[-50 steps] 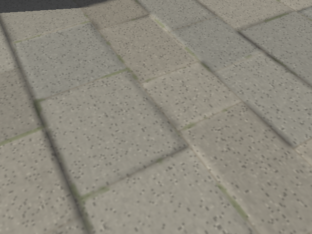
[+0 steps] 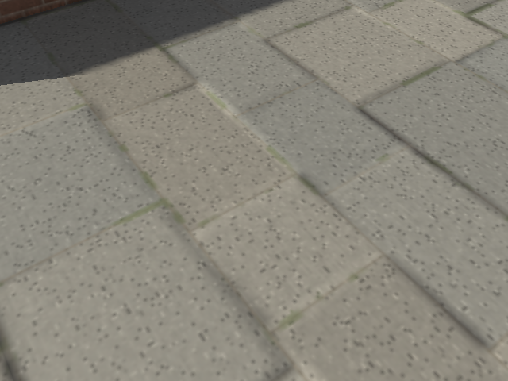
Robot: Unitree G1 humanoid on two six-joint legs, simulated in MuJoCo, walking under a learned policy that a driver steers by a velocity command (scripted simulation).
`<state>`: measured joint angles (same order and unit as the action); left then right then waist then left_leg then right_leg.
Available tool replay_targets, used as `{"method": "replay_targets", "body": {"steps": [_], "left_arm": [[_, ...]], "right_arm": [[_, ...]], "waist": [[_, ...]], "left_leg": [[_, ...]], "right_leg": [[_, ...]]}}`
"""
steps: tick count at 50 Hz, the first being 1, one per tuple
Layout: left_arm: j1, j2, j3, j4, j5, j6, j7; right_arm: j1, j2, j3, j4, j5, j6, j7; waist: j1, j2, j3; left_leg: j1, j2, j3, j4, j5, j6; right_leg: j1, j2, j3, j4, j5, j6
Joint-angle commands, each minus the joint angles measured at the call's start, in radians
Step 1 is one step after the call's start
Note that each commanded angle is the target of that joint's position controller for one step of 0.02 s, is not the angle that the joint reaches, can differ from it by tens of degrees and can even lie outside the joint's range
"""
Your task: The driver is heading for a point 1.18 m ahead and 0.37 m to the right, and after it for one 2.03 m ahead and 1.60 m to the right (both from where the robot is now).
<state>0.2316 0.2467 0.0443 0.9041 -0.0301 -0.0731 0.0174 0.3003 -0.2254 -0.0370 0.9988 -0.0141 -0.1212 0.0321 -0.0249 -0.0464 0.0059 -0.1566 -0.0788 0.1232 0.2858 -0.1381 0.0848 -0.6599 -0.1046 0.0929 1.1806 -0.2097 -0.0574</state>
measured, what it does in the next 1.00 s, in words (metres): walks ahead, turning right: right foot, then left foot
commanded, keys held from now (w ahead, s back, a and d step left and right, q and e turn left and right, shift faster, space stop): e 0.88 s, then no key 0.12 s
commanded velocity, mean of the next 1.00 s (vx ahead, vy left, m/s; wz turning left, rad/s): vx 0.12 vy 0.00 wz -0.52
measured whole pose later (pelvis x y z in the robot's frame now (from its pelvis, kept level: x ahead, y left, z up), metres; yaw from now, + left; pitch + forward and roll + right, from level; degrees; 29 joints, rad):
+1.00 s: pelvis +0.22 -0.01 +0.00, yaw -32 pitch +2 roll -1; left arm 0.23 0.33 0.10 0.64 -0.01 0.06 0.04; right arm 0.20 -0.24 -0.05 0.74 -0.02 -0.01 -0.04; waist -0.02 -0.05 0.01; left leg -0.26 0.03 0.03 0.44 -0.23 0.02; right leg -0.58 0.08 0.13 1.17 -0.37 0.08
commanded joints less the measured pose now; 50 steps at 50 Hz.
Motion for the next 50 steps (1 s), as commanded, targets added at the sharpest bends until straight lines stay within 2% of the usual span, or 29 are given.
{"method": "replay_targets", "body": {"steps": [1, 3, 5, 9, 11, 12, 13, 14, 15, 16, 17, 18, 19, 20, 22, 24, 26, 29, 35, 38, 39, 40, 41, 42, 43, 44, 45, 47, 50], "left_arm": [[0.062, 0.039, 0.015, -0.036, 0.009, 0.010, 0.004], [0.009, 0.031, 0.014, -0.062, 0.014, 0.000, -0.005], [-0.074, 0.009, 0.004, -0.096, 0.025, -0.005, -0.019], [-0.156, 0.021, 0.006, -0.165, 0.026, 0.008, -0.050], [-0.124, 0.052, 0.020, -0.187, 0.028, 0.012, -0.061], [-0.061, 0.074, 0.033, -0.181, 0.027, 0.009, -0.066], [0.047, 0.117, 0.057, -0.156, 0.028, 0.004, -0.065], [0.136, 0.218, 0.089, -0.150, 0.033, 0.005, -0.047], [0.118, 0.308, 0.098, -0.179, 0.043, 0.015, -0.030], [0.145, 0.246, 0.082, -0.210, 0.053, 0.016, -0.033], [0.070, 0.196, 0.072, -0.238, 0.049, 0.017, -0.034], [-0.005, 0.163, 0.063, -0.251, 0.029, 0.024, -0.027], [-0.046, 0.142, 0.054, -0.264, 0.021, 0.032, -0.022], [-0.066, 0.138, 0.053, -0.271, 0.027, 0.037, -0.019], [-0.074, 0.149, 0.057, -0.285, 0.043, 0.040, -0.016], [-0.051, 0.166, 0.065, -0.292, 0.039, 0.042, -0.005], [-0.041, 0.179, 0.069, -0.304, 0.032, 0.053, 0.009], [-0.049, 0.179, 0.069, -0.323, 0.028, 0.070, 0.023], [-0.038, 0.177, 0.072, -0.346, 0.033, 0.092, 0.031], [-0.064, 0.176, 0.072, -0.364, 0.016, 0.106, 0.033], [-0.048, 0.153, 0.067, -0.367, 0.010, 0.110, 0.035], [0.001, 0.088, 0.052, -0.364, 0.013, 0.114, 0.032], [-0.046, 0.141, 0.071, -0.416, 0.011, 0.094, 0.024], [-0.029, 0.222, 0.094, -0.389, 0.029, 0.086, 0.019], [0.001, 0.226, 0.101, -0.354, 0.024, 0.092, 0.016], [0.033, 0.193, 0.096, -0.324, 0.025, 0.107, 0.021], [0.046, 0.166, 0.087, -0.317, 0.029, 0.117, 0.020], [0.025, 0.127, 0.072, -0.330, 0.019, 0.121, 0.018], [-0.055, 0.098, 0.053, -0.361, 0.016, 0.114, 0.021]], "right_arm": [[-0.059, -0.112, -0.016, -0.049, -0.008, -0.020, -0.019], [-0.063, -0.126, -0.014, -0.053, -0.011, -0.012, -0.032], [-0.056, -0.148, -0.013, -0.058, -0.004, 0.000, -0.047], [-0.011, -0.187, -0.021, -0.048, 0.021, 0.039, -0.069], [-0.033, -0.206, -0.031, -0.058, 0.033, 0.060, -0.077], [-0.055, -0.210, -0.036, -0.070, 0.038, 0.070, -0.081], [-0.067, -0.200, -0.035, -0.085, 0.040, 0.079, -0.083], [-0.036, -0.187, -0.028, -0.111, 0.016, 0.076, -0.080], [0.077, -0.062, 0.009, -0.138, -0.038, 0.061, -0.061], [0.080, -0.122, 0.003, -0.137, -0.006, 0.042, -0.041], [-0.025, -0.164, -0.012, -0.167, 0.029, 0.041, -0.038], [-0.076, -0.155, -0.013, -0.181, 0.029, 0.050, -0.048], [-0.098, -0.158, -0.018, -0.179, 0.015, 0.065, -0.062], [-0.096, -0.166, -0.025, -0.190, 0.009, 0.081, -0.070], [-0.076, -0.138, -0.024, -0.198, 0.004, 0.099, -0.077], [-0.084, -0.123, -0.022, -0.206, 0.004, 0.104, -0.087], [-0.113, -0.125, -0.024, -0.219, 0.005, 0.111, -0.094], [-0.160, -0.130, -0.029, -0.241, 0.010, 0.117, -0.095], [-0.172, -0.133, -0.034, -0.259, 0.022, 0.089, -0.076], [-0.081, -0.145, -0.045, -0.240, 0.029, 0.077, -0.059], [-0.036, -0.185, -0.060, -0.230, 0.020, 0.077, -0.057], [-0.035, -0.254, -0.074, -0.244, -0.005, 0.087, -0.060], [-0.070, -0.287, -0.084, -0.256, -0.042, 0.090, -0.054], [-0.144, -0.232, -0.073, -0.300, -0.039, 0.084, -0.058], [-0.191, -0.183, -0.063, -0.318, -0.022, 0.083, -0.063], [-0.211, -0.157, -0.054, -0.332, -0.008, 0.086, -0.066], [-0.207, -0.146, -0.048, -0.333, 0.006, 0.088, -0.069], [-0.176, -0.145, -0.042, -0.330, 0.002, 0.098, -0.072], [-0.103, -0.159, -0.046, -0.319, 0.000, 0.110, -0.076]], "waist": [[0.052, 0.081, 0.060], [0.047, 0.076, 0.055], [0.018, 0.084, 0.042], [-0.017, 0.106, 0.015], [0.010, 0.127, -0.014], [0.044, 0.129, -0.043], [0.095, 0.090, -0.098], [0.121, -0.039, -0.178], [0.011, -0.261, -0.286], [0.065, -0.180, -0.478], [0.077, -0.076, -0.376], [0.052, 0.017, -0.260], [0.032, 0.061, -0.194], [0.005, 0.034, -0.164], [-0.016, -0.018, -0.149], [-0.007, -0.034, -0.165], [0.007, -0.042, -0.181], [0.024, -0.071, -0.152], [0.044, -0.118, -0.136], [-0.008, -0.118, -0.133], [-0.016, -0.076, -0.141], [0.022, 0.145, -0.146], [0.029, 0.389, -0.080], [0.043, 0.267, -0.071], [0.059, 0.193, -0.074], [0.064, 0.154, -0.076], [0.056, 0.148, -0.060], [0.040, 0.163, -0.040], [-0.011, 0.198, -0.044]], "left_leg": [[-0.096, 0.301, -0.150, -0.196, 0.173, 0.143], [-0.074, 0.277, -0.063, -0.157, 0.362, 0.116], [-0.059, 0.263, 0.002, -0.117, 0.454, 0.093], [0.099, 0.317, 0.009, 0.002, 0.517, 0.077], [0.152, 0.341, 0.007, 0.109, 0.613, 0.055], [0.156, 0.333, 0.017, 0.209, 0.668, 0.036], [0.134, 0.284, 0.042, 0.383, 0.637, 0.001], [-0.046, 0.206, 0.058, 0.667, 0.360, -0.062], [-0.420, 0.025, 0.012, 1.019, -0.537, -0.127], [-0.480, 0.010, -0.210, 1.167, -0.564, -0.109], [-0.547, 0.052, -0.226, 1.171, -0.456, -0.091], [-0.569, 0.091, -0.212, 1.102, -0.359, -0.093], [-0.534, 0.121, -0.212, 1.029, -0.310, -0.099], [-0.468, 0.131, -0.214, 0.963, -0.284, -0.100], [-0.400, 0.105, -0.192, 0.860, -0.247, -0.110], [-0.403, 0.088, -0.195, 0.769, -0.231, -0.128], [-0.414, 0.083, -0.213, 0.707, -0.204, -0.143], [-0.414, 0.072, -0.228, 0.622, -0.164, -0.149], [-0.313, 0.041, -0.228, 0.433, -0.201, -0.127], [-0.138, 0.038, -0.194, 0.174, -0.102, -0.090], [-0.015, 0.120, -0.229, 0.093, -0.050, -0.062], [0.102, 0.357, -0.428, 0.046, 0.004, 0.020], [0.017, 0.493, -0.670, -0.021, 0.155, 0.167], [-0.002, 0.492, -0.606, -0.003, 0.185, 0.180], [-0.013, 0.419, -0.487, 0.026, 0.196, 0.128], [-0.009, 0.359, -0.400, 0.042, 0.190, 0.091], [-0.017, 0.342, -0.363, 0.044, 0.213, 0.095], [-0.036, 0.298, -0.282, 0.028, 0.225, 0.110], [0.072, 0.306, -0.269, 0.037, 0.243, 0.135]], "right_leg": [[-0.040, -0.034, 0.052, -0.078, 0.136, 0.018], [-0.017, -0.014, 0.015, -0.240, 0.235, 0.026], [0.043, 0.004, -0.065, -0.390, 0.322, 0.032], [0.047, 0.032, -0.118, -0.521, 0.242, 0.025], [0.090, 0.065, -0.144, -0.557, 0.121, -0.007], [0.161, 0.096, -0.163, -0.603, 0.098, -0.028], [0.301, 0.139, -0.171, -0.701, 0.179, -0.059], [0.536, 0.031, 0.005, -0.716, 0.575, -0.119], [0.851, -0.219, 0.374, -0.629, 1.031, -0.300], [0.902, -0.284, 0.559, -0.732, 0.783, -0.383], [0.813, -0.225, 0.460, -0.775, 0.598, -0.331], [0.682, -0.174, 0.362, -0.804, 0.452, -0.267], [0.550, -0.139, 0.309, -0.832, 0.372, -0.232], [0.447, -0.108, 0.282, -0.854, 0.321, -0.217], [0.363, -0.055, 0.234, -0.869, 0.344, -0.204], [0.375, -0.048, 0.235, -0.860, 0.359, -0.204], [0.391, -0.050, 0.268, -0.862, 0.238, -0.197], [0.366, -0.029, 0.315, -0.881, -0.014, -0.166], [0.394, -0.018, 0.403, -0.865, -0.029, -0.149], [0.367, 0.025, 0.415, -0.818, 0.021, -0.108], [0.289, 0.074, 0.375, -0.758, -0.060, -0.064], [0.131, 0.197, 0.213, -0.503, -0.292, -0.008], [-0.046, 0.280, 0.083, -0.305, -0.417, 0.035], [-0.046, 0.208, 0.110, -0.125, -0.345, 0.065], [-0.026, 0.202, 0.092, -0.058, -0.275, 0.079], [-0.017, 0.200, 0.074, 0.013, -0.228, 0.098], [-0.021, 0.197, 0.068, 0.085, -0.197, 0.115], [0.002, 0.194, 0.024, 0.101, -0.163, 0.135], [-0.010, 0.166, 0.010, -0.080, -0.160, 0.158]]}}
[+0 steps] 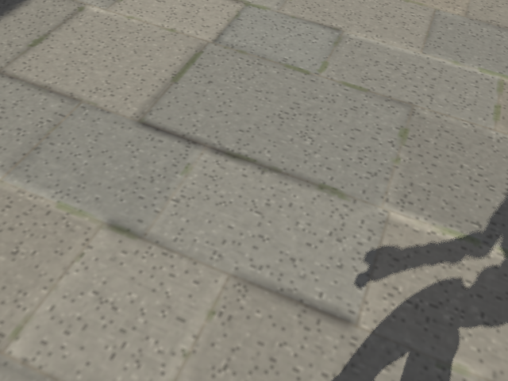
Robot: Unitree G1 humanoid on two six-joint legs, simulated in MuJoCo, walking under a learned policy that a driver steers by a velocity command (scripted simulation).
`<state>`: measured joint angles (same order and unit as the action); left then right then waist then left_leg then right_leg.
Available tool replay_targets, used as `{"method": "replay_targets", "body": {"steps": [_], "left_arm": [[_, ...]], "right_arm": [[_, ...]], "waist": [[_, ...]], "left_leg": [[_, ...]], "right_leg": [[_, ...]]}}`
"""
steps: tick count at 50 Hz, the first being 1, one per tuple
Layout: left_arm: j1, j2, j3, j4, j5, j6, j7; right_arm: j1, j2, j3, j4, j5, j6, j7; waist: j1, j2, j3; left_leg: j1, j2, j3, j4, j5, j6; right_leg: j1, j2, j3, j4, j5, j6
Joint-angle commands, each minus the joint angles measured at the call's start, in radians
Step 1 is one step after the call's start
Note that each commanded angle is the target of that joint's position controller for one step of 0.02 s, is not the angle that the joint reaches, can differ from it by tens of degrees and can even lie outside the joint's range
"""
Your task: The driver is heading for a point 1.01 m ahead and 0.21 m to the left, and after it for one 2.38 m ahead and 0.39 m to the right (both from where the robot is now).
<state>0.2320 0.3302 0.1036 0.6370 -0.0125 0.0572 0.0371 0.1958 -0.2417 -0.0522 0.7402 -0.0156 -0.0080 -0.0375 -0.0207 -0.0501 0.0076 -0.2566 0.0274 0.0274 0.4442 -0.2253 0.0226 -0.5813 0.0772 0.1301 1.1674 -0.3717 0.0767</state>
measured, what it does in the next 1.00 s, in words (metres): walks ahead: right foot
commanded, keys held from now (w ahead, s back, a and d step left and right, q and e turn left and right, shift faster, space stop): no key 0.48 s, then w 0.52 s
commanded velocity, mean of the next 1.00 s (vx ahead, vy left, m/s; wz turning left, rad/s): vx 0.16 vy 0.00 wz -0.09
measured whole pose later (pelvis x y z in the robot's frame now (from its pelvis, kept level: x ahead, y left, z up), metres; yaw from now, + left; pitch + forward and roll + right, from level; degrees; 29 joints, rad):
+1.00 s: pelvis +0.13 +0.01 +0.00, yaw -2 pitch +2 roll -2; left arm 0.17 0.28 0.07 0.69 -0.01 -0.06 -0.02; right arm 0.46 -0.22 -0.02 0.86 0.00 -0.08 0.01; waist -0.07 -0.04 -0.01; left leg -0.01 -0.03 0.03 0.24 -0.26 0.07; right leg -0.67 -0.08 0.01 0.95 -0.08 -0.02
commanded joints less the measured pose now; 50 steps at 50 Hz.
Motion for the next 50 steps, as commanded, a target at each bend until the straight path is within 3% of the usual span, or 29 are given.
{"method": "replay_targets", "body": {"steps": [1, 3, 6, 8, 9, 10, 11, 12, 13, 14, 16, 17, 19, 24, 26, 28, 29, 30, 32, 34, 36, 37, 38, 39, 40, 42, 44, 47, 50], "left_arm": [[-0.067, 0.004, -0.013, -0.100, 0.002, -0.018, -0.001], [-0.079, -0.018, -0.028, -0.106, 0.009, -0.022, -0.010], [-0.072, 0.004, -0.024, -0.099, 0.002, -0.024, -0.018], [-0.015, -0.004, -0.023, -0.069, 0.001, -0.029, -0.023], [-0.003, 0.004, -0.022, -0.061, 0.006, -0.031, -0.025], [0.013, 0.039, -0.017, -0.070, 0.014, -0.031, -0.018], [0.029, 0.122, -0.002, -0.080, 0.028, -0.025, -0.007], [-0.026, 0.050, -0.023, -0.070, 0.039, -0.033, -0.017], [-0.086, -0.002, -0.038, -0.088, 0.041, -0.045, -0.027], [-0.105, -0.023, -0.044, -0.079, 0.043, -0.054, -0.029], [-0.100, 0.001, -0.040, -0.070, 0.036, -0.067, -0.033], [-0.082, -0.001, -0.043, -0.069, 0.035, -0.067, -0.034], [-0.062, -0.009, -0.046, -0.057, 0.035, -0.068, -0.034], [-0.068, -0.018, -0.048, -0.050, 0.030, -0.066, -0.029], [-0.035, 0.007, -0.038, -0.036, 0.023, -0.059, -0.026], [0.025, 0.066, -0.019, -0.019, 0.010, -0.056, -0.026], [0.048, 0.085, -0.014, -0.008, 0.002, -0.063, -0.025], [0.063, 0.083, -0.014, 0.003, -0.001, -0.075, -0.023], [0.057, 0.063, -0.017, 0.013, -0.006, -0.099, -0.025], [-0.030, 0.059, -0.019, -0.001, -0.017, -0.101, -0.031], [-0.077, 0.032, -0.025, -0.006, -0.010, -0.091, -0.032], [-0.098, -0.029, -0.043, -0.021, 0.002, -0.095, -0.034], [-0.098, -0.047, -0.048, -0.074, -0.006, -0.113, -0.029], [-0.085, 0.015, -0.031, -0.066, -0.029, -0.129, -0.026], [-0.067, 0.035, -0.025, -0.049, -0.040, -0.140, -0.032], [-0.058, 0.030, -0.022, -0.018, -0.013, -0.147, -0.036], [-0.053, 0.017, -0.019, -0.004, -0.002, -0.144, -0.047], [-0.089, -0.013, -0.025, -0.012, 0.001, -0.135, -0.054], [-0.198, -0.043, -0.040, -0.047, -0.003, -0.140, -0.062]], "right_arm": [[0.006, -0.153, -0.034, -0.060, 0.003, -0.002, -0.007], [-0.012, -0.173, -0.038, -0.062, 0.009, 0.000, -0.003], [0.009, -0.196, -0.042, -0.051, 0.023, 0.003, 0.009], [-0.003, -0.186, -0.036, -0.043, 0.040, 0.006, 0.011], [0.031, -0.167, -0.029, -0.025, 0.046, 0.002, 0.012], [0.057, -0.138, -0.016, -0.020, 0.029, -0.009, 0.018], [0.076, -0.077, 0.005, -0.042, -0.017, -0.027, 0.033], [0.025, -0.061, 0.011, -0.054, -0.009, -0.032, 0.030], [-0.006, -0.107, 0.002, -0.050, -0.004, -0.028, 0.026], [-0.020, -0.104, 0.001, -0.043, -0.004, -0.024, 0.026], [0.003, -0.126, -0.003, -0.030, -0.010, -0.011, 0.022], [0.013, -0.139, -0.008, -0.020, -0.004, -0.012, 0.024], [0.024, -0.117, -0.004, -0.003, 0.001, -0.015, 0.026], [0.038, -0.109, -0.004, 0.027, 0.002, -0.020, 0.021], [0.056, -0.104, -0.006, 0.044, 0.010, -0.017, 0.017], [0.007, -0.101, -0.009, 0.019, 0.021, -0.025, 0.016], [-0.028, -0.102, -0.010, -0.003, 0.029, -0.035, 0.018], [-0.046, -0.106, -0.013, -0.017, 0.037, -0.048, 0.022], [-0.037, -0.109, -0.016, -0.023, 0.052, -0.071, 0.039], [0.032, -0.094, -0.012, 0.009, 0.052, -0.088, 0.057], [0.210, -0.100, -0.025, 0.098, 0.028, -0.092, 0.066], [0.320, -0.149, -0.039, 0.119, 0.021, -0.093, 0.062], [0.381, -0.293, -0.067, 0.104, 0.021, -0.099, 0.067], [0.331, -0.238, -0.049, 0.079, 0.009, -0.106, 0.066], [0.262, -0.184, -0.033, 0.059, 0.014, -0.108, 0.059], [0.189, -0.159, -0.021, 0.036, 0.016, -0.105, 0.058], [0.201, -0.124, -0.007, 0.040, 0.012, -0.099, 0.058], [0.260, -0.126, -0.004, 0.063, 0.016, -0.091, 0.052], [0.273, -0.135, -0.001, 0.072, 0.015, -0.076, 0.036]], "waist": [[-0.019, 0.211, -0.057], [-0.019, 0.234, -0.073], [-0.031, 0.255, -0.072], [0.007, 0.232, -0.065], [0.015, 0.212, -0.061], [0.009, 0.154, -0.112], [-0.031, -0.081, -0.168], [-0.017, -0.192, -0.146], [-0.013, -0.131, -0.099], [-0.016, -0.118, -0.091], [-0.012, -0.101, -0.048], [-0.005, -0.055, -0.020], [-0.005, -0.016, -0.004], [-0.006, 0.025, -0.015], [0.009, -0.002, -0.028], [0.047, -0.086, 0.054], [0.058, -0.119, 0.097], [0.062, -0.138, 0.119], [0.048, -0.138, 0.105], [-0.009, -0.086, 0.065], [-0.085, -0.033, -0.012], [-0.117, 0.102, -0.034], [-0.115, 0.380, -0.032], [-0.093, 0.288, 0.009], [-0.057, 0.206, 0.078], [-0.026, 0.124, 0.089], [-0.019, 0.139, 0.063], [-0.030, 0.130, 0.042], [-0.051, 0.128, 0.067]], "left_leg": [[0.188, 0.208, -0.170, -0.114, 0.338, 0.200], [0.155, 0.214, -0.148, -0.106, 0.345, 0.202], [0.125, 0.229, -0.168, -0.083, 0.363, 0.212], [0.098, 0.217, -0.160, -0.033, 0.379, 0.188], [0.063, 0.196, -0.150, -0.012, 0.345, 0.144], [-0.018, 0.166, -0.128, 0.030, 0.231, 0.072], [-0.152, 0.068, -0.026, 0.178, -0.049, -0.008], [-0.126, 0.041, -0.019, 0.134, -0.203, -0.046], [-0.074, 0.044, -0.020, 0.124, -0.139, -0.064], [-0.051, 0.038, -0.016, 0.088, -0.038, -0.067], [0.002, 0.047, -0.025, 0.056, 0.077, -0.072], [0.009, 0.045, -0.021, 0.059, 0.071, -0.065], [0.014, 0.040, -0.020, 0.047, 0.071, -0.060], [0.033, 0.040, -0.019, 0.036, 0.084, -0.065], [0.005, -0.008, 0.041, 0.101, -0.093, -0.058], [-0.153, -0.041, 0.066, 0.235, -0.213, -0.034], [-0.220, -0.027, 0.040, 0.292, -0.234, -0.011], [-0.272, 0.000, -0.003, 0.353, -0.266, 0.015], [-0.330, 0.043, -0.050, 0.380, -0.329, 0.063], [-0.144, 0.029, -0.014, 0.192, -0.218, 0.091], [0.210, -0.044, 0.042, 0.083, 0.027, 0.056], [0.329, 0.085, -0.148, -0.012, -0.072, 0.085], [0.403, 0.339, -0.627, -0.217, -0.243, 0.238], [0.355, 0.393, -0.772, -0.281, -0.386, 0.304], [0.333, 0.366, -0.680, -0.273, -0.424, 0.274], [0.303, 0.281, -0.485, -0.278, -0.249, 0.201], [0.276, 0.211, -0.330, -0.289, -0.005, 0.159], [0.302, 0.179, -0.203, -0.281, 0.309, 0.156], [0.264, 0.150, -0.124, -0.300, 0.377, 0.138]], "right_leg": [[-0.058, -0.033, -0.034, -0.140, -0.007, 0.027], [0.066, -0.069, -0.083, -0.294, -0.038, 0.021], [0.191, -0.063, -0.142, -0.473, -0.033, 0.000], [0.311, -0.048, -0.165, -0.718, 0.135, -0.045], [0.397, -0.049, -0.148, -0.844, 0.246, -0.076], [0.546, -0.132, -0.045, -0.831, 0.388, -0.107], [0.668, -0.312, 0.132, -0.751, 0.688, -0.176], [0.495, -0.362, 0.162, -0.783, 0.570, -0.278], [0.438, -0.299, 0.123, -0.802, 0.425, -0.266], [0.421, -0.244, 0.076, -0.795, 0.329, -0.218], [0.358, -0.196, 0.045, -0.792, 0.235, -0.170], [0.331, -0.176, 0.031, -0.794, 0.214, -0.155], [0.333, -0.158, 0.015, -0.773, 0.210, -0.145], [0.341, -0.146, 0.002, -0.751, 0.241, -0.148], [0.349, -0.142, 0.021, -0.786, -0.039, -0.173], [0.335, -0.243, 0.194, -0.908, -0.385, -0.251], [0.332, -0.304, 0.291, -0.955, -0.436, -0.292], [0.341, -0.347, 0.356, -0.975, -0.415, -0.319], [0.408, -0.383, 0.371, -0.968, -0.303, -0.332], [0.348, -0.316, 0.231, -0.930, -0.161, -0.282], [0.183, -0.201, 0.066, -0.787, -0.059, -0.217], [0.066, -0.114, -0.043, -0.535, -0.031, -0.155], [-0.160, -0.002, -0.133, -0.214, -0.160, -0.091], [-0.253, -0.046, -0.026, -0.041, -0.217, -0.101], [-0.317, -0.100, -0.006, 0.015, -0.110, -0.123], [-0.309, -0.157, -0.037, -0.025, 0.079, -0.139], [-0.231, -0.175, -0.070, -0.075, 0.189, -0.129], [-0.240, -0.168, -0.115, -0.150, 0.273, -0.099], [-0.201, -0.153, -0.144, -0.338, 0.379, -0.080]]}}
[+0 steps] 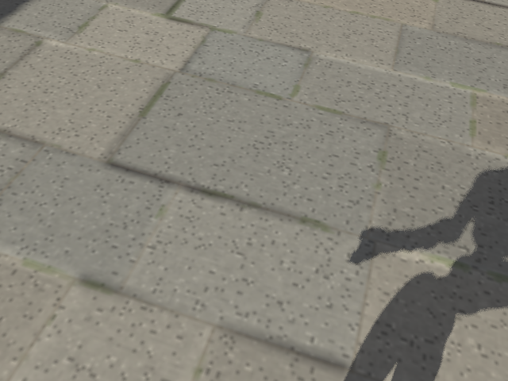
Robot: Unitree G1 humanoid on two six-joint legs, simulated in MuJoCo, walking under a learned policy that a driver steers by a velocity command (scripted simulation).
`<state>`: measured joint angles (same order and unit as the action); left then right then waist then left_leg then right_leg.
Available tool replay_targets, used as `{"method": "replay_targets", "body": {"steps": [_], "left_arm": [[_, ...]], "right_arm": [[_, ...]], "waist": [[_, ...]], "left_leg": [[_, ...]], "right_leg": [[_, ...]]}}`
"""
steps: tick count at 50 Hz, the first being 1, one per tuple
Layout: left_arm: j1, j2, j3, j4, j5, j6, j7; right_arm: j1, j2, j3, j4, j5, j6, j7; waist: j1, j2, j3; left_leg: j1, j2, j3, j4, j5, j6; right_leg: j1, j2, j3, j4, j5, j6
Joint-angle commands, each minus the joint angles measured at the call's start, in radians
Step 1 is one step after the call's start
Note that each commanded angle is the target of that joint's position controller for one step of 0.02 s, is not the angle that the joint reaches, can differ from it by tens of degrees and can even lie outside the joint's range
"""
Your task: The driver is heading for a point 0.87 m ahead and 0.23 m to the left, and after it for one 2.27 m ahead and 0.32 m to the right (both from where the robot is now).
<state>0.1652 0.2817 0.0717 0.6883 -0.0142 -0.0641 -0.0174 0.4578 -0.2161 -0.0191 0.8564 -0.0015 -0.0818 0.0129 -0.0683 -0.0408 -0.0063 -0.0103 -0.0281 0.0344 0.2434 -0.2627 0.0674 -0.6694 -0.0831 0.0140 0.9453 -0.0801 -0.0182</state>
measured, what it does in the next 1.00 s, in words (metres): walks ahead, turning left: right foot, then left foot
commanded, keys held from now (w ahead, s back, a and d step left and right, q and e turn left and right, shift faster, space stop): w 0.26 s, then q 0.74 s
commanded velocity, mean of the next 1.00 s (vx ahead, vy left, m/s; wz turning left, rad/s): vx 0.23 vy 0.00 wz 0.31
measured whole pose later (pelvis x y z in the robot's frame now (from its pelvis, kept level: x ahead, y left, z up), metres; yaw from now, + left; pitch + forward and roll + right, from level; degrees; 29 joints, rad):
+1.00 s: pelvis +0.36 +0.00 -0.01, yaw +20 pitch +3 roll -2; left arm 0.06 0.30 0.06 0.78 0.00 0.01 0.03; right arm 0.20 -0.30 -0.07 0.58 0.00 0.02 -0.02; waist -0.02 -0.02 0.05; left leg -0.40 -0.06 -0.09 0.47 -0.12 0.06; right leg -0.53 0.00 0.08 0.95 -0.39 0.07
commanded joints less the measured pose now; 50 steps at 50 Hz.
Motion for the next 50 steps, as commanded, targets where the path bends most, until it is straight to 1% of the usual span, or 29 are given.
{"method": "replay_targets", "body": {"steps": [1, 5, 8, 10, 11, 12, 13, 14, 15, 16, 17, 18, 20, 23, 25, 28, 32, 35, 36, 37, 38, 39, 40, 41, 42, 43, 45, 47, 50], "left_arm": [[-0.169, -0.001, -0.013, -0.108, -0.003, -0.022, -0.013], [-0.279, 0.002, -0.019, -0.138, -0.013, -0.036, -0.036], [-0.313, 0.019, -0.017, -0.155, -0.015, -0.048, -0.052], [-0.236, 0.061, 0.001, -0.139, -0.009, -0.047, -0.048], [-0.116, 0.097, 0.019, -0.107, -0.008, -0.044, -0.039], [0.066, 0.138, 0.038, -0.057, -0.007, -0.038, -0.025], [0.264, 0.219, 0.053, -0.014, 0.010, -0.029, -0.006], [0.247, 0.220, 0.044, -0.003, 0.027, -0.037, -0.017], [0.198, 0.121, 0.026, -0.011, 0.021, -0.034, -0.010], [0.110, 0.090, 0.012, -0.015, 0.018, -0.033, -0.004], [0.054, 0.070, 0.005, -0.009, 0.018, -0.038, -0.010], [0.014, 0.052, 0.002, -0.004, 0.022, -0.045, -0.016], [-0.026, 0.040, -0.001, 0.018, 0.037, -0.062, -0.020], [-0.068, 0.082, 0.007, 0.049, 0.039, -0.068, -0.006], [-0.070, 0.101, 0.012, 0.061, 0.034, -0.052, 0.014], [-0.058, 0.124, 0.015, 0.075, 0.026, -0.022, 0.036], [-0.024, 0.160, 0.026, 0.093, 0.010, 0.021, 0.043], [-0.035, 0.171, 0.032, 0.093, -0.013, 0.045, 0.050], [-0.040, 0.161, 0.031, 0.092, -0.019, 0.050, 0.053], [0.015, 0.139, 0.026, 0.101, -0.007, 0.050, 0.052], [0.030, 0.092, 0.008, 0.061, 0.035, 0.038, 0.044], [-0.001, 0.085, -0.003, 0.036, 0.042, 0.032, 0.032], [-0.035, 0.128, 0.011, 0.046, 0.014, 0.037, 0.022], [-0.059, 0.123, 0.011, 0.040, -0.002, 0.044, 0.024], [-0.063, 0.114, 0.013, 0.051, 0.006, 0.052, 0.033], [-0.065, 0.124, 0.018, 0.050, 0.015, 0.062, 0.042], [-0.039, 0.103, 0.015, 0.056, 0.015, 0.070, 0.044], [-0.039, 0.089, 0.009, 0.060, 0.010, 0.070, 0.050], [-0.066, 0.081, 0.004, 0.053, 0.011, 0.069, 0.053]], "right_arm": [[0.019, -0.165, -0.034, -0.041, 0.001, 0.000, -0.019], [0.060, -0.184, -0.038, -0.017, 0.011, 0.003, -0.023], [0.058, -0.196, -0.045, -0.002, 0.018, 0.013, -0.025], [0.038, -0.224, -0.056, -0.004, 0.016, 0.020, -0.030], [0.022, -0.233, -0.059, -0.006, 0.012, 0.028, -0.032], [-0.005, -0.228, -0.056, -0.018, 0.008, 0.030, -0.034], [-0.002, -0.178, -0.038, -0.052, -0.018, 0.024, -0.037], [0.164, -0.037, -0.001, -0.041, 0.005, 0.007, -0.021], [0.050, -0.181, -0.035, -0.036, 0.036, -0.009, -0.015], [-0.050, -0.209, -0.048, -0.068, 0.054, -0.010, -0.017], [-0.085, -0.190, -0.046, -0.072, 0.043, -0.008, -0.026], [-0.084, -0.179, -0.054, -0.068, 0.029, 0.004, -0.033], [-0.020, -0.136, -0.053, -0.053, 0.029, 0.039, -0.037], [-0.060, -0.122, -0.057, -0.100, 0.018, 0.068, -0.047], [-0.108, -0.120, -0.055, -0.131, 0.012, 0.071, -0.041], [-0.202, -0.109, -0.049, -0.175, 0.012, 0.069, -0.019], [-0.282, -0.135, -0.061, -0.243, 0.011, 0.077, 0.009], [-0.273, -0.151, -0.074, -0.278, 0.011, 0.082, 0.022], [-0.228, -0.160, -0.083, -0.273, 0.010, 0.078, 0.021], [-0.152, -0.227, -0.109, -0.260, 0.005, 0.072, 0.008], [-0.108, -0.363, -0.142, -0.279, -0.012, 0.074, -0.017], [-0.096, -0.343, -0.127, -0.303, -0.031, 0.068, -0.014], [-0.126, -0.283, -0.110, -0.313, -0.024, 0.062, -0.003], [-0.186, -0.256, -0.102, -0.318, -0.009, 0.058, -0.004], [-0.231, -0.235, -0.097, -0.321, 0.009, 0.064, -0.008], [-0.271, -0.225, -0.092, -0.329, 0.014, 0.072, -0.016], [-0.296, -0.229, -0.094, -0.346, -0.002, 0.082, -0.024], [-0.278, -0.235, -0.098, -0.349, -0.004, 0.083, -0.035], [-0.267, -0.246, -0.105, -0.352, 0.000, 0.092, -0.050]], "waist": [[-0.015, 0.125, 0.092], [-0.037, 0.127, 0.139], [-0.013, 0.136, 0.139], [0.048, 0.176, 0.053], [0.117, 0.190, -0.032], [0.207, 0.183, -0.142], [0.250, 0.018, -0.314], [0.135, -0.240, -0.460], [0.183, -0.114, -0.343], [0.156, -0.065, -0.173], [0.112, 0.042, -0.109], [0.074, 0.044, -0.071], [0.025, -0.014, -0.061], [0.002, -0.045, -0.016], [0.013, -0.043, -0.027], [0.057, -0.028, -0.035], [0.090, -0.025, -0.030], [0.070, -0.039, -0.031], [0.041, -0.022, -0.051], [0.021, 0.073, -0.106], [0.041, 0.325, -0.171], [0.024, 0.348, -0.322], [0.004, 0.195, -0.318], [0.031, 0.131, -0.234], [0.053, 0.069, -0.163], [0.075, 0.092, -0.134], [0.097, 0.150, -0.128], [0.088, 0.162, -0.139], [0.067, 0.180, -0.146]], "left_leg": [[0.002, 0.199, -0.115, -0.110, 0.400, 0.088], [0.028, 0.233, -0.108, -0.119, 0.365, 0.102], [0.119, 0.274, -0.106, -0.056, 0.521, 0.100], [0.166, 0.277, -0.095, 0.071, 0.868, 0.082], [0.163, 0.258, -0.075, 0.216, 1.031, 0.069], [0.027, 0.226, -0.056, 0.426, 1.016, 0.040], [-0.235, 0.144, -0.029, 0.769, 0.558, 0.016], [-0.580, -0.052, -0.157, 1.073, -0.329, -0.031], [-0.647, -0.001, -0.232, 1.148, -0.301, -0.028], [-0.658, 0.039, -0.189, 1.127, -0.221, -0.036], [-0.610, 0.082, -0.165, 1.078, -0.169, -0.050], [-0.568, 0.105, -0.156, 1.022, -0.144, -0.062], [-0.455, 0.124, -0.145, 0.965, -0.091, -0.082], [-0.488, 0.123, -0.123, 0.857, -0.016, -0.110], [-0.500, 0.135, -0.103, 0.743, 0.097, -0.115], [-0.487, 0.136, -0.063, 0.590, 0.212, -0.111], [-0.515, 0.120, -0.032, 0.474, 0.145, -0.083], [-0.482, 0.087, 0.002, 0.376, 0.056, -0.038], [-0.394, 0.053, 0.024, 0.282, 0.125, -0.012], [-0.232, 0.053, -0.034, 0.203, 0.424, 0.032], [0.022, 0.287, -0.365, 0.241, 0.931, 0.173], [0.138, 0.433, -0.645, 0.177, 0.890, 0.353], [0.094, 0.396, -0.563, 0.154, 0.765, 0.317], [0.012, 0.342, -0.465, 0.152, 0.631, 0.257], [-0.072, 0.289, -0.401, 0.132, 0.513, 0.204], [-0.149, 0.251, -0.364, 0.111, 0.432, 0.176], [-0.225, 0.201, -0.333, 0.093, 0.405, 0.165], [-0.213, 0.196, -0.343, 0.096, 0.386, 0.170], [-0.214, 0.193, -0.387, 0.099, 0.248, 0.164]], "right_leg": [[-0.085, 0.014, -0.037, -0.183, 0.129, 0.017], [-0.036, 0.043, -0.056, -0.348, 0.174, 0.004], [-0.017, 0.062, -0.057, -0.412, 0.099, -0.041], [0.123, 0.113, -0.086, -0.422, 0.027, -0.081], [0.280, 0.146, -0.107, -0.438, 0.023, -0.111], [0.567, 0.113, -0.071, -0.440, 0.081, -0.152], [0.918, -0.121, 0.202, -0.394, 0.074, -0.215], [1.176, -0.349, 0.711, -0.531, -0.051, -0.377], [1.037, -0.309, 0.645, -0.599, -0.007, -0.319], [0.860, -0.281, 0.430, -0.603, 0.199, -0.279], [0.716, -0.235, 0.299, -0.615, 0.400, -0.253], [0.615, -0.196, 0.202, -0.637, 0.477, -0.234], [0.478, -0.164, 0.094, -0.700, 0.528, -0.224], [0.399, -0.159, -0.020, -0.739, 0.596, -0.230], [0.425, -0.143, -0.083, -0.738, 0.553, -0.218], [0.476, -0.141, -0.136, -0.724, 0.478, -0.207], [0.589, -0.192, -0.128, -0.645, 0.406, -0.192], [0.630, -0.216, -0.120, -0.518, 0.405, -0.150], [0.614, -0.184, -0.149, -0.417, 0.423, -0.115], [0.550, -0.103, -0.189, -0.236, 0.348, -0.052], [0.243, 0.031, -0.225, 0.090, -0.130, 0.037], [0.059, 0.154, -0.039, 0.318, -0.616, 0.061], [0.035, 0.103, 0.071, 0.382, -0.583, 0.047], [0.009, 0.077, 0.069, 0.361, -0.504, 0.035], [0.008, 0.055, 0.065, 0.292, -0.436, 0.041], [0.049, 0.045, 0.061, 0.226, -0.380, 0.048], [0.128, 0.076, 0.039, 0.159, -0.320, 0.068], [0.142, 0.090, 0.047, 0.061, -0.306, 0.086], [0.172, 0.097, 0.066, -0.061, -0.280, 0.096]]}}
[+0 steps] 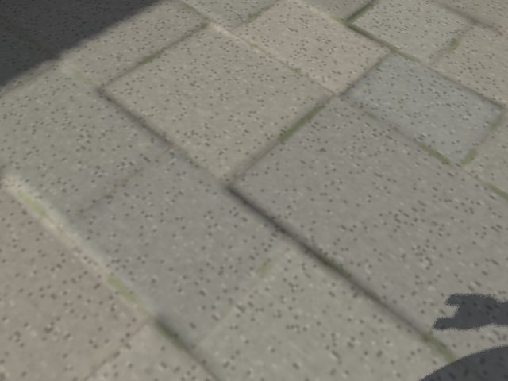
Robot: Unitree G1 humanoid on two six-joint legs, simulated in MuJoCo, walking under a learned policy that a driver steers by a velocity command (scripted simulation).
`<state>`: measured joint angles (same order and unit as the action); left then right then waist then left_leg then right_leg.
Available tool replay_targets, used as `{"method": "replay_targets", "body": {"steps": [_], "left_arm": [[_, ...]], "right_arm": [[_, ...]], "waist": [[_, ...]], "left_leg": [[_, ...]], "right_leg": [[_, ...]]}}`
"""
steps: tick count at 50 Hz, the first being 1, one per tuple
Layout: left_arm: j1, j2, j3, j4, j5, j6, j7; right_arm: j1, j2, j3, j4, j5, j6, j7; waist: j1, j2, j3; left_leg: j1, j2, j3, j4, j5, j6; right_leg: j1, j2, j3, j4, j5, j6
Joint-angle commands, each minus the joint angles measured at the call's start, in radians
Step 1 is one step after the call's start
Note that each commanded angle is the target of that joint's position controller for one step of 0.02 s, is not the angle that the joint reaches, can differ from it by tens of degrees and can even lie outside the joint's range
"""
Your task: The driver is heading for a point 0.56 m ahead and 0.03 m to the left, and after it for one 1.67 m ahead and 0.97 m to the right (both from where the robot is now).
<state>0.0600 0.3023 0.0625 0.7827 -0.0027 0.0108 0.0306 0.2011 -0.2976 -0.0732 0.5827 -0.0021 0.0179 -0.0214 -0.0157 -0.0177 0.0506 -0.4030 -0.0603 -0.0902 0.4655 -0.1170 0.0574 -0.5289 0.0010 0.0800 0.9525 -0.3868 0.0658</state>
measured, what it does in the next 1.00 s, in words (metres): walks ahead: right foot, then left foot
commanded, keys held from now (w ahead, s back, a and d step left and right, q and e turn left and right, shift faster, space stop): q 0.22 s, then w+q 0.20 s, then w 0.24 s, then w+e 0.34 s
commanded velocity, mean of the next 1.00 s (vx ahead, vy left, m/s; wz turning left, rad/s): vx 0.28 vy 0.00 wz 0.28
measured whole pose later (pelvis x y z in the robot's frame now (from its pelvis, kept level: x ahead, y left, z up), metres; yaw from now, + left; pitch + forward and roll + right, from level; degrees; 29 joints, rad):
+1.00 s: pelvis +0.20 +0.10 +0.00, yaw +14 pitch +2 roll +1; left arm 0.16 0.29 0.06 0.77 -0.02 -0.05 -0.04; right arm 0.39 -0.26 -0.06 0.74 -0.01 -0.09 -0.01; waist -0.05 -0.05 0.02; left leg 0.05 -0.04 0.15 0.20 -0.29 0.04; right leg -0.73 -0.06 0.06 0.81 0.04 0.00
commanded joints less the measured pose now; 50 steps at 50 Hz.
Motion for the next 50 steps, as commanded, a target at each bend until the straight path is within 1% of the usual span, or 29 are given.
{"method": "replay_targets", "body": {"steps": [1, 3, 6, 8, 9, 10, 11, 12, 13, 14, 15, 18, 20, 22, 25, 29, 31, 32, 33, 34, 35, 36, 37, 38, 39, 42, 45, 47, 50], "left_arm": [[0.034, 0.063, 0.014, -0.043, -0.001, -0.007, 0.003], [0.032, 0.071, 0.017, -0.045, -0.005, -0.013, -0.003], [0.050, 0.081, 0.023, -0.045, -0.010, -0.028, -0.017], [0.110, 0.082, 0.030, -0.029, -0.010, -0.038, -0.027], [0.152, 0.103, 0.040, -0.016, -0.004, -0.040, -0.029], [0.179, 0.175, 0.058, -0.019, 0.016, -0.035, -0.024], [0.146, 0.243, 0.070, -0.019, 0.044, -0.028, -0.022], [0.097, 0.188, 0.058, -0.060, 0.053, -0.035, -0.019], [0.052, 0.136, 0.045, -0.076, 0.037, -0.037, -0.010], [0.033, 0.116, 0.039, -0.081, 0.012, -0.038, -0.002], [0.049, 0.108, 0.035, -0.079, -0.006, -0.040, 0.005], [0.150, 0.118, 0.034, -0.070, 0.002, -0.048, 0.014], [0.211, 0.130, 0.038, -0.060, 0.007, -0.056, 0.012], [0.240, 0.143, 0.042, -0.053, 0.007, -0.063, 0.007], [0.232, 0.165, 0.047, -0.043, 0.001, -0.072, -0.010], [0.244, 0.194, 0.053, -0.017, -0.025, -0.078, -0.039], [0.229, 0.201, 0.052, -0.004, -0.042, -0.070, -0.048], [0.237, 0.179, 0.042, 0.003, -0.037, -0.071, -0.050], [0.234, 0.124, 0.021, 0.005, -0.023, -0.077, -0.053], [0.209, 0.023, -0.016, -0.050, 0.013, -0.091, -0.060], [0.201, 0.070, -0.005, -0.069, -0.018, -0.111, -0.056], [0.178, 0.141, 0.015, -0.068, -0.044, -0.116, -0.058], [0.160, 0.142, 0.017, -0.067, -0.050, -0.115, -0.063], [0.156, 0.126, 0.016, -0.054, -0.036, -0.110, -0.062], [0.163, 0.123, 0.020, -0.048, -0.026, -0.102, -0.062], [0.196, 0.070, 0.013, -0.025, -0.030, -0.076, -0.064], [0.145, 0.044, 0.009, -0.045, -0.025, -0.066, -0.058], [0.088, 0.031, 0.002, -0.064, -0.020, -0.070, -0.067], [-0.021, 0.005, -0.014, -0.106, -0.016, -0.074, -0.087]], "right_arm": [[-0.013, -0.166, -0.051, -0.082, 0.000, -0.004, -0.018], [-0.018, -0.166, -0.052, -0.089, -0.003, 0.003, -0.017], [-0.024, -0.164, -0.052, -0.096, 0.002, 0.012, -0.014], [-0.049, -0.160, -0.051, -0.103, 0.016, 0.020, -0.016], [-0.043, -0.148, -0.048, -0.103, 0.023, 0.024, -0.019], [-0.015, -0.098, -0.035, -0.107, 0.018, 0.026, -0.018], [-0.024, -0.104, -0.039, -0.147, 0.023, 0.015, -0.014], [-0.007, -0.186, -0.062, -0.124, 0.005, 0.006, -0.011], [0.005, -0.204, -0.072, -0.099, 0.012, 0.008, -0.005], [0.028, -0.175, -0.067, -0.077, 0.008, 0.016, -0.003], [0.026, -0.155, -0.060, -0.075, 0.002, 0.019, 0.001], [-0.037, -0.108, -0.039, -0.099, 0.020, 0.005, 0.016], [-0.088, -0.092, -0.031, -0.118, 0.022, -0.006, 0.018], [-0.106, -0.072, -0.022, -0.128, 0.021, -0.017, 0.022], [-0.105, -0.037, -0.003, -0.125, 0.021, -0.035, 0.033], [-0.106, -0.052, 0.000, -0.117, 0.028, -0.047, 0.048], [-0.039, -0.059, -0.005, -0.092, 0.029, -0.050, 0.051], [0.049, -0.087, -0.022, -0.058, 0.029, -0.048, 0.045], [0.178, -0.136, -0.047, -0.026, 0.029, -0.044, 0.035], [0.301, -0.240, -0.063, -0.021, 0.003, -0.042, 0.018], [0.299, -0.264, -0.065, -0.031, 0.003, -0.058, 0.024], [0.264, -0.187, -0.042, -0.025, 0.005, -0.076, 0.033], [0.221, -0.135, -0.025, -0.020, 0.006, -0.086, 0.037], [0.166, -0.108, -0.015, -0.018, 0.007, -0.090, 0.039], [0.125, -0.090, -0.009, -0.015, 0.005, -0.096, 0.039], [0.105, -0.079, -0.013, 0.010, -0.008, -0.119, 0.030], [0.116, -0.080, -0.017, 0.046, -0.013, -0.129, 0.020], [0.106, -0.090, -0.019, 0.061, -0.010, -0.129, 0.014], [0.145, -0.115, -0.027, 0.100, -0.001, -0.126, 0.004]], "waist": [[0.010, 0.166, -0.198], [0.003, 0.185, -0.186], [0.002, 0.206, -0.177], [0.037, 0.199, -0.173], [0.051, 0.171, -0.173], [0.034, 0.004, -0.173], [-0.002, -0.299, -0.104], [0.010, -0.208, -0.103], [-0.005, -0.140, -0.096], [-0.011, -0.131, -0.078], [0.007, -0.142, -0.061], [0.067, -0.120, -0.037], [0.105, -0.119, -0.029], [0.117, -0.120, -0.024], [0.106, -0.129, -0.006], [0.092, -0.135, 0.018], [0.033, -0.111, 0.005], [-0.013, -0.084, -0.040], [-0.081, -0.021, -0.126], [-0.110, 0.262, -0.230], [-0.103, 0.311, -0.253], [-0.100, 0.213, -0.179], [-0.076, 0.189, -0.116], [-0.048, 0.139, -0.074], [-0.022, 0.147, -0.039], [0.013, 0.116, -0.023], [0.013, 0.085, 0.004], [0.001, 0.086, 0.024], [-0.041, 0.065, 0.062]], "left_leg": [[0.166, 0.221, -0.280, -0.127, 0.049, 0.170], [0.150, 0.215, -0.322, -0.130, -0.021, 0.162], [0.167, 0.211, -0.389, -0.114, -0.021, 0.151], [0.144, 0.180, -0.395, -0.076, -0.008, 0.120], [0.090, 0.141, -0.369, -0.037, -0.058, 0.081], [-0.048, 0.050, -0.262, 0.148, -0.269, 0.023], [-0.243, -0.103, -0.052, 0.366, -0.489, -0.034], [-0.263, -0.017, -0.086, 0.574, -0.454, -0.064], [-0.271, 0.005, -0.076, 0.635, -0.357, -0.066], [-0.303, 0.016, -0.052, 0.669, -0.285, -0.081], [-0.357, 0.030, -0.041, 0.719, -0.234, -0.094], [-0.414, 0.063, 0.024, 0.708, -0.168, -0.113], [-0.442, 0.084, 0.031, 0.633, -0.145, -0.123], [-0.414, 0.100, 0.035, 0.542, -0.130, -0.126], [-0.264, 0.111, 0.075, 0.369, -0.133, -0.103], [-0.076, 0.100, 0.127, 0.185, -0.187, -0.052], [0.083, 0.072, 0.162, 0.048, -0.120, -0.012], [0.243, 0.041, 0.174, 0.012, -0.107, 0.009], [0.438, 0.076, 0.109, -0.003, -0.100, 0.036], [0.695, 0.355, -0.298, -0.075, -0.129, 0.132], [0.680, 0.481, -0.597, -0.196, -0.223, 0.254], [0.622, 0.458, -0.497, -0.199, -0.249, 0.236], [0.546, 0.406, -0.363, -0.207, -0.238, 0.201], [0.469, 0.357, -0.269, -0.237, -0.204, 0.175], [0.409, 0.328, -0.192, -0.266, -0.110, 0.155], [0.350, 0.300, -0.030, -0.302, 0.153, 0.131], [0.354, 0.294, 0.072, -0.323, 0.226, 0.119], [0.334, 0.274, 0.141, -0.343, 0.217, 0.099], [0.357, 0.295, 0.198, -0.358, 0.239, 0.086]], "right_leg": [[0.048, 0.017, 0.003, -0.101, 0.032, 0.011], [0.080, 0.027, 0.006, -0.162, 0.031, 0.003], [0.125, 0.038, 0.007, -0.275, 0.020, -0.019], [0.227, 0.043, -0.017, -0.457, 0.110, -0.048], [0.323, 0.003, -0.007, -0.558, 0.187, -0.072], [0.431, -0.199, 0.169, -0.632, 0.188, -0.141], [0.380, -0.384, 0.426, -0.696, 0.345, -0.302], [0.349, -0.422, 0.438, -0.711, 0.257, -0.350], [0.346, -0.355, 0.338, -0.711, 0.103, -0.297], [0.373, -0.285, 0.266, -0.716, -0.005, -0.245], [0.410, -0.273, 0.238, -0.728, -0.043, -0.232], [0.474, -0.254, 0.148, -0.767, -0.063, -0.228], [0.532, -0.270, 0.124, -0.782, -0.042, -0.238], [0.543, -0.283, 0.097, -0.793, -0.005, -0.248], [0.457, -0.280, 0.024, -0.812, 0.053, -0.250], [0.385, -0.290, -0.017, -0.781, 0.088, -0.251], [0.338, -0.295, -0.033, -0.713, 0.115, -0.235], [0.286, -0.269, -0.064, -0.616, 0.225, -0.215], [0.213, -0.206, -0.146, -0.400, 0.305, -0.168], [-0.089, -0.091, -0.218, 0.012, 0.010, -0.081], [-0.289, -0.019, -0.089, 0.244, -0.176, -0.069], [-0.342, -0.079, -0.024, 0.325, -0.120, -0.085], [-0.340, -0.111, -0.022, 0.310, -0.026, -0.100], [-0.312, -0.136, -0.020, 0.268, 0.060, -0.097], [-0.273, -0.147, -0.011, 0.226, 0.121, -0.089], [-0.229, -0.115, 0.018, 0.200, 0.228, -0.065], [-0.262, -0.083, 0.046, 0.059, 0.336, -0.049], [-0.216, -0.071, 0.007, -0.095, 0.442, -0.053], [-0.183, -0.068, -0.060, -0.238, 0.499, -0.074]]}}
Keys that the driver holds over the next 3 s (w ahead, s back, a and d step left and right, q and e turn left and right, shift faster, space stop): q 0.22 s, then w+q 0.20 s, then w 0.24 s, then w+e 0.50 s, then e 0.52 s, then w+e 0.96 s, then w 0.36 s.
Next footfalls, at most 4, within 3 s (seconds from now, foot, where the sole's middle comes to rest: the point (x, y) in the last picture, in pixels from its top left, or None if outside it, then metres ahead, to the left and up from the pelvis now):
0.20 right None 0.07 -0.15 -0.78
0.66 left None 0.11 0.17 -0.78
1.18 right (226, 352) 0.49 0.05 -0.78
1.64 left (158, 295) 0.65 0.24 -0.78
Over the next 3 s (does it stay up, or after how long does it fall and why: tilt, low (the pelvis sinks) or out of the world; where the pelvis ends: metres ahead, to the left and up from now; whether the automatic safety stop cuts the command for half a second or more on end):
stays up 0.94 -0.21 -0.01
